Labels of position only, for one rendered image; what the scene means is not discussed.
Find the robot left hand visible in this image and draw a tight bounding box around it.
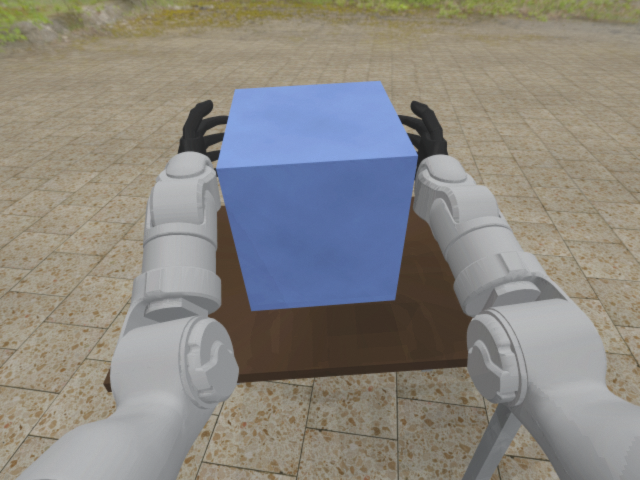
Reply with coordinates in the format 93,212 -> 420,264
178,100 -> 229,177

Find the carton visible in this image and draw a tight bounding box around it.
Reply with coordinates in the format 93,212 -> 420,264
216,81 -> 418,311

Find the robot right hand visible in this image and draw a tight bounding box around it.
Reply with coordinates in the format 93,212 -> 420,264
398,101 -> 448,180

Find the robot right upper arm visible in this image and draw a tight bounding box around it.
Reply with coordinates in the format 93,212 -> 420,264
467,299 -> 640,480

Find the left robot forearm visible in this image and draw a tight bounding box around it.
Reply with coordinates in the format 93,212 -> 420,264
110,151 -> 221,399

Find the table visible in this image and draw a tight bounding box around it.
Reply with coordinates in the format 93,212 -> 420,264
103,197 -> 522,480

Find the robot left upper arm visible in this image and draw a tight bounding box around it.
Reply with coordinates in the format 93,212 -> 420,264
15,315 -> 239,480

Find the right robot forearm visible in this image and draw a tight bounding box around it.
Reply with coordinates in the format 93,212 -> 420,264
413,155 -> 607,370

